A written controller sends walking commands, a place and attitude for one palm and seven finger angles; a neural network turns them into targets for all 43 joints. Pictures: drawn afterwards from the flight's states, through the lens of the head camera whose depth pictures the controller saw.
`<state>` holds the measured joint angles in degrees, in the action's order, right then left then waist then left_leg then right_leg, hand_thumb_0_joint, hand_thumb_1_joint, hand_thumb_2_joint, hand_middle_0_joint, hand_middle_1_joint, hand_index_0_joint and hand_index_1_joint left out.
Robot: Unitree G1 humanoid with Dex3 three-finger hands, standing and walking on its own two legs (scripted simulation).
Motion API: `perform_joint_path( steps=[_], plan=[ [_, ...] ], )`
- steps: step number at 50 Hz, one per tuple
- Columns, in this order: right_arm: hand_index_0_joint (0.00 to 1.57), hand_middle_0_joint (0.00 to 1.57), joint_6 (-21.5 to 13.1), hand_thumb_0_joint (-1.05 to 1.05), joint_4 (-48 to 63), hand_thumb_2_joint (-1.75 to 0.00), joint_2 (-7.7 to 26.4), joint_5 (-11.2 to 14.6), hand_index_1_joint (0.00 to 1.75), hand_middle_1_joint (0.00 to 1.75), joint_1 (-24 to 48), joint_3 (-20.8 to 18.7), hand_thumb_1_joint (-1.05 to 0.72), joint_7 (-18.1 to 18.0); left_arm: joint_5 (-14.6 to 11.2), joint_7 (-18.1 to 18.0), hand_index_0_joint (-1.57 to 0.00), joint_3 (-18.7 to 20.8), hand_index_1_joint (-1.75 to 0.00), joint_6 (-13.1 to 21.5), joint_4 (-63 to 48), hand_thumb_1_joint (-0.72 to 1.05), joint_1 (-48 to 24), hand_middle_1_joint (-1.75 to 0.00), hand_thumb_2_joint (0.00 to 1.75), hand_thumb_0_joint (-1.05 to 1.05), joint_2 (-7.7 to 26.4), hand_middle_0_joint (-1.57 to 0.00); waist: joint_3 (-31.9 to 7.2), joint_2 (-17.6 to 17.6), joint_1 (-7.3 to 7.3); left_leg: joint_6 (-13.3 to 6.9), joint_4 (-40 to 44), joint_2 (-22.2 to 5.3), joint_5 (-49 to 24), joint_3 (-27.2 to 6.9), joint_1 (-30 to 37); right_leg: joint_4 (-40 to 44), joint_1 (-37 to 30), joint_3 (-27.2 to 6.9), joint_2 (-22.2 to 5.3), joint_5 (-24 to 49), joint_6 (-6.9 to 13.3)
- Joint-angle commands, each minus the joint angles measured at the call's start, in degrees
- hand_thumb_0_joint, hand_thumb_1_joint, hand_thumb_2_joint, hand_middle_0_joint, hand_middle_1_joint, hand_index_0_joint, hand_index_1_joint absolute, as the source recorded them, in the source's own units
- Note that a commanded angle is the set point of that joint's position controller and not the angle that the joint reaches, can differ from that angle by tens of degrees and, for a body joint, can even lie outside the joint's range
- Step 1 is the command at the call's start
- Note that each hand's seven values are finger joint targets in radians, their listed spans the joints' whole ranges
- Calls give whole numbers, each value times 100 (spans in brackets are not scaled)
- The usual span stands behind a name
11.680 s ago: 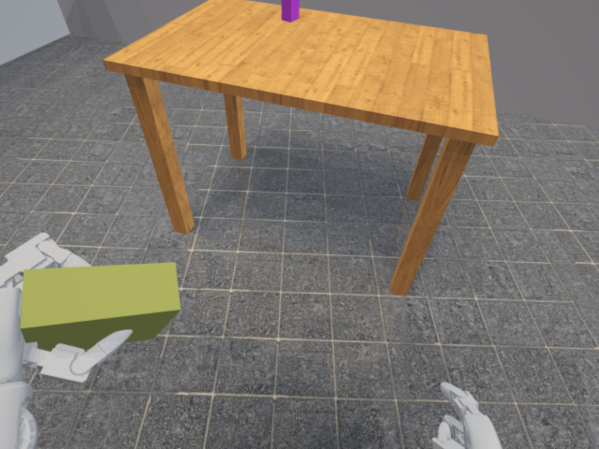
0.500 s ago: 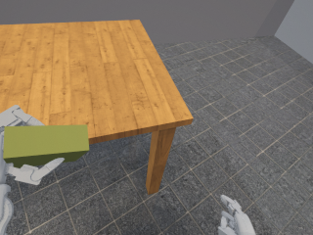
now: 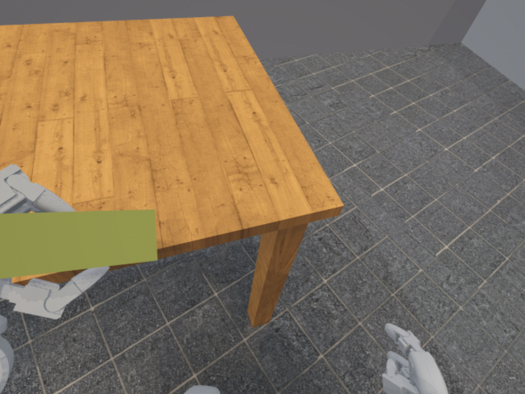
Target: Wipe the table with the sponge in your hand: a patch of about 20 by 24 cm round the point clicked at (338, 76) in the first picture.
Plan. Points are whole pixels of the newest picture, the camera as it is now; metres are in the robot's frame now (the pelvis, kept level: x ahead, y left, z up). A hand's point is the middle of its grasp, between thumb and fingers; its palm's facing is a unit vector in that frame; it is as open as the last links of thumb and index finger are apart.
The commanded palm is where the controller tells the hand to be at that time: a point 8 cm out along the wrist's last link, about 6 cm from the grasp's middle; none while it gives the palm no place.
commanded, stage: shuffle to correct the standing spot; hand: left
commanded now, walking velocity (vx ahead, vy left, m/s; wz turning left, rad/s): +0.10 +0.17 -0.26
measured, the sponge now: (99, 242) +0.23 +0.21 +0.17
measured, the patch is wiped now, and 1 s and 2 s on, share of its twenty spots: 0.00 0.00 0.00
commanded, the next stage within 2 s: come to a stop and stand still in 0.50 s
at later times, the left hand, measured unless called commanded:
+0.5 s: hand (43, 190) +0.27 +0.27 +0.19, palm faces +0.34 -0.80 -0.49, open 9.1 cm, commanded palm +0.22 +0.31 +0.20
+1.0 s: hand out of the picture +0.30 +0.35 +0.18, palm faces +0.41 -0.85 -0.34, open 9.1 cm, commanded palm +0.24 +0.38 +0.20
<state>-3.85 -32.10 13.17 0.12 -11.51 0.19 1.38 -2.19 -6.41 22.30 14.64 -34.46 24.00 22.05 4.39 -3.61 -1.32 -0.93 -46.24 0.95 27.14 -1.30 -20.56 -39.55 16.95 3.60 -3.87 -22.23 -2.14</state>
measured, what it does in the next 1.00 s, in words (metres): steps to the left: left foot, then right foot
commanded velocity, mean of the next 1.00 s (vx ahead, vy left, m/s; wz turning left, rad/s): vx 0.01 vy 0.05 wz -0.01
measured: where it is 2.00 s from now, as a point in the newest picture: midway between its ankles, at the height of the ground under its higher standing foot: outside the picture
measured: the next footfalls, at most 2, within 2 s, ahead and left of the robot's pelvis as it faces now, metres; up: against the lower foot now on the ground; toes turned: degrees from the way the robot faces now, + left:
left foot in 0.02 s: +0.05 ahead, +0.11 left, +0.00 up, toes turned -2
right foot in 0.24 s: +0.10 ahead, -0.02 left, +0.00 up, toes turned -3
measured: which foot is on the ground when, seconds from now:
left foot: up 0.00-0.00, down 0.02-0.24, up 0.26-0.56, down 0.58-1.00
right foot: down 0.00-0.02, up 0.04-0.22, down 0.24-1.00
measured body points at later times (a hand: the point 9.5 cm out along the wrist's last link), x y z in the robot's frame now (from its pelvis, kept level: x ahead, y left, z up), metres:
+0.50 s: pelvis +0.05 +0.04 +0.02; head +0.10 +0.03 +0.47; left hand +0.25 +0.31 +0.21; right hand +0.20 -0.22 -0.07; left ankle +0.09 +0.23 -0.67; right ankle +0.03 -0.06 -0.72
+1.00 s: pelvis +0.07 +0.11 +0.02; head +0.09 +0.12 +0.47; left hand +0.27 +0.40 +0.20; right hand +0.25 -0.11 -0.06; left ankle +0.09 +0.23 -0.72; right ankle +0.06 -0.01 -0.72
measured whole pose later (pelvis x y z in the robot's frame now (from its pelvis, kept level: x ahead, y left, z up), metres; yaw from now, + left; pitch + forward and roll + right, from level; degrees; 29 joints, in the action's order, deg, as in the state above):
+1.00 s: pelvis +0.07 +0.11 +0.02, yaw -2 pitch -1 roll +0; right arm -6.3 -34.8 9.3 0.1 -11.3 2.1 -1.6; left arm -2.0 -7.2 20.6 9.1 -27.0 23.0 19.7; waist 2.3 -2.0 -2.1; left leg 0.9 -29.3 -2.4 14.4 2.2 -14.3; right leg -28.3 11.7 2.8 -1.0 -16.0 -0.2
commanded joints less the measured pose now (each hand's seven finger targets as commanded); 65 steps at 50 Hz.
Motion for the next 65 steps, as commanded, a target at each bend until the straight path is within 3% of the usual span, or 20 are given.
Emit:
perform_joint_path(
  steps=[1, 4, 7, 10, 11, 12, 13, 19, 25, 29, 30, 32, 37, 41, 47, 55, 62, 63, 64, 65],
  plan=[
    [20, 20, -362, 0, 818, -90, 665, 49, 30, 30, 488, -376, -90, -170, -22, -129, -120, 592, -160, 338, -1713, 10, -826, -160, 130, 0, 969, -120, -967, 3077, 324, -251, 2730, -1213, -2778, -1721, 1978, -2241, 1665, 222, 557, -862, 166],
    [20, 20, -452, 0, 848, -90, 587, -7, 30, 30, 258, -409, -90, -127, 3, -84, -120, 688, -160, 238, -890, 10, -637, -160, 130, 0, 1042, -120, -721, 1616, 246, -1186, 2566, -1547, -3022, -2088, 1065, -2835, 1566, -345, 315, -1117, 259],
    [20, 20, -563, 0, 713, -90, 562, 76, 30, 30, 368, -324, -90, -138, 63, -111, -120, 655, -160, 232, -752, 10, -790, -160, 130, 0, 993, -120, -725, 1173, 180, -961, 2149, -1244, -3861, -1046, 1138, -1051, 853, -32, 242, -419, 269],
    [20, 20, -560, 0, 779, -90, 575, 94, 30, 30, 427, -235, -90, -102, 31, -116, -120, 652, -160, 120, -406, 10, -137, -160, 130, 0, 910, -120, -1021, 914, -9, -520, 1382, -821, -2699, -366, 3, 1190, -1341, 139, 271, 1093, 296],
    [20, 20, -507, 0, 783, -90, 526, 88, 30, 30, 487, -217, -90, -109, 30, -132, -120, 677, -160, 105, -274, 10, 152, -160, 130, 0, 943, -120, -1253, 392, -13, -347, 568, -446, -2150, 17, -449, 1586, -2025, -434, -186, 1586, 447],
    [20, 20, -447, 0, 873, -90, 434, 74, 30, 30, 452, -259, -90, -101, 10, -162, -120, 869, -160, 104, -338, 10, 232, -160, 130, 0, 1204, -120, -1450, -844, 2, -132, -1009, 96, -835, 380, -1491, 2034, -2537, -2545, -1532, 1841, 987],
    [20, 20, -417, 0, 831, -90, 603, 9, 30, 30, 393, -311, -90, -107, -116, -158, -120, 960, -160, 112, -292, 10, 201, -160, 130, 0, 1139, -120, -1159, -788, 50, 80, -2088, 34, -59, -44, -1833, 2397, -1931, -3323, -2264, 1588, 1337],
    [20, 20, -269, 0, 633, -90, 406, -27, 30, 30, 409, -214, -90, -100, -39, -230, -120, 996, -160, 293, -518, 10, 359, -160, 130, 0, 1058, -120, -919, -120, 124, 217, -1674, -598, -983, -216, -1564, 1610, -1010, -1072, -1444, 3699, 1079],
    [20, 20, -563, 0, 671, -90, 330, -17, 30, 30, 516, -338, -90, -325, -4, -336, -120, 735, -160, 148, -631, 10, -101, -160, 130, 0, 998, -120, -1080, -386, -28, 103, 1086, -47, -1608, 1090, 371, 1142, -809, -667, -1134, 3662, 735],
    [20, 20, -589, 0, 817, -90, 580, 78, 30, 30, 467, -489, -90, -398, -34, -316, -120, 795, -160, 176, -935, 10, -106, -160, 130, 0, 1037, -120, -1482, 285, 100, -282, 1738, -611, -3643, 350, 1579, -539, -335, -133, -475, 3582, 162],
    [20, 20, -588, 0, 865, -90, 657, 103, 30, 30, 417, -518, -90, -371, -35, -292, -120, 803, -160, 209, -975, 10, 22, -160, 130, 0, 1006, -120, -1659, 778, 135, -563, 1600, -1078, -4648, -189, 2031, -1135, 286, 15, -121, 1980, 66],
    [20, 20, -571, 0, 830, -90, 553, 136, 30, 30, 257, -518, -90, -327, 21, -272, -120, 756, -160, 127, -664, 10, 235, -160, 130, 0, 902, -120, -1281, 1327, 111, -966, 1826, -1543, -5794, -704, 2239, -1483, 1153, 10, 251, -911, 135],
    [20, 20, -643, 0, 782, -90, 482, 102, 30, 30, 533, -276, -90, -259, 30, -285, -120, 829, -160, 82, -1080, 10, -293, -160, 130, 0, 995, -120, -1161, 1358, 87, -263, 1919, -1095, -2777, 49, 423, 1173, -1059, -7, 278, 1084, 220],
    [20, 20, -626, 0, 730, -90, 408, 71, 30, 30, 496, -311, -90, -245, -92, -202, -120, 524, -160, -102, -676, 10, 51, -160, 130, 0, 708, -120, -730, -542, 159, 187, 952, -139, -1342, 404, 736, 2193, -119, -1561, -520, 1563, 816],
    [20, 20, -574, 0, 619, -90, 435, 34, 30, 30, 603, -150, -90, -414, -37, -195, -120, 252, -160, -223, -409, 10, -774, -160, 130, 0, 622, -120, -699, 1345, 114, -28, 2817, -868, -1782, -482, 719, 1213, -559, -240, 450, 1196, 193],
    [20, 20, -662, 0, 796, -90, 464, 55, 30, 30, 528, -284, -90, -301, -30, -155, -120, 315, -160, -179, -1190, 10, -461, -160, 130, 0, 779, -120, -1329, 1334, 29, 64, 2400, -890, -3624, -165, 1153, 1524, -1144, -148, 439, 1947, 211],
    [20, 20, -459, 0, 799, -90, 447, 73, 30, 30, 503, -276, -90, -347, -168, -194, -120, 570, -160, -266, -659, 10, 502, -160, 130, 0, 762, -120, -1323, 831, 79, 137, 2311, -563, -2397, 226, 833, 1890, -1284, -393, 234, 2322, 282],
    [20, 20, -737, 0, 600, -90, 768, -312, 30, 30, -234, -458, -90, -414, 705, -5, -120, 3835, -160, 396, -2079, 10, -5592, -160, 130, 0, 5431, -120, -459, 167, -174, 63, 1522, -621, -2722, 444, 249, 2342, -306, -902, -127, 2643, 153],
    [20, 20, -731, 0, 305, -90, 114, -113, 30, 30, 59, -271, -90, -453, 139, 234, -120, 1538, -160, 108, 1482, 10, -2260, -160, 130, 0, 1880, -120, -1375, -75, 51, 30, 1927, -148, -2708, 405, 811, 1845, -860, -928, -339, 3276, 648],
    [20, 20, -754, 0, 753, -90, 485, -44, 30, 30, 74, -426, -90, -430, -27, 161, -120, 1375, -160, 130, 969, 10, -821, -160, 130, 0, 1677, -120, -1040, 220, -206, 132, 1705, -355, -2837, 412, 908, 1947, -796, -1207, -236, 3966, 357]
  ],
)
